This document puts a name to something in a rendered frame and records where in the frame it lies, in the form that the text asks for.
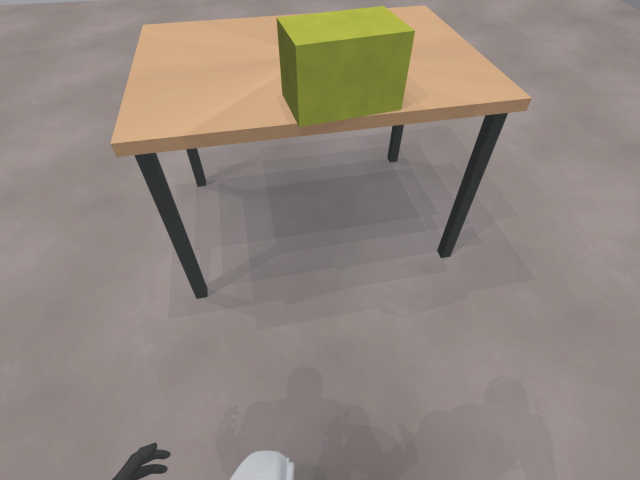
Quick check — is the left robot thigh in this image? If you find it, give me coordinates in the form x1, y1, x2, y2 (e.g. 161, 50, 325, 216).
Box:
230, 451, 294, 480

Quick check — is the carton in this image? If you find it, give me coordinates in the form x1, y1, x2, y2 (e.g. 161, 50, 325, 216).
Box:
277, 6, 415, 127

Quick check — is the table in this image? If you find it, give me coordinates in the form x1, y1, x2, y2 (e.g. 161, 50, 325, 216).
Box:
110, 5, 532, 299

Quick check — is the robot left hand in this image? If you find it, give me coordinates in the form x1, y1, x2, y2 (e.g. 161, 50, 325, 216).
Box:
112, 443, 170, 480

